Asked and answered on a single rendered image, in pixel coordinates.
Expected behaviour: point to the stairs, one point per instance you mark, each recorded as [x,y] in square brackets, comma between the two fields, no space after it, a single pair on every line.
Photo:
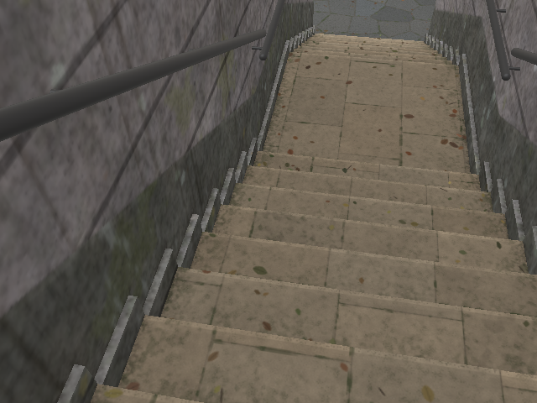
[374,48]
[338,281]

